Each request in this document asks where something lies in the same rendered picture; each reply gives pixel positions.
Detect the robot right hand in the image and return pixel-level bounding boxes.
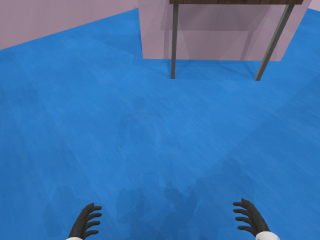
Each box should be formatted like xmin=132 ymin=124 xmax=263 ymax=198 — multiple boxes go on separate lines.
xmin=233 ymin=198 xmax=271 ymax=237

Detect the table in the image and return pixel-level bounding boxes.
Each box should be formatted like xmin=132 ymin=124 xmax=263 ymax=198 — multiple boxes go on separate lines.
xmin=169 ymin=0 xmax=304 ymax=81

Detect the robot left hand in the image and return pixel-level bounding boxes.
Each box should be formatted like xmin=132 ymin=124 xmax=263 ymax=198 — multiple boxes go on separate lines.
xmin=68 ymin=203 xmax=102 ymax=240

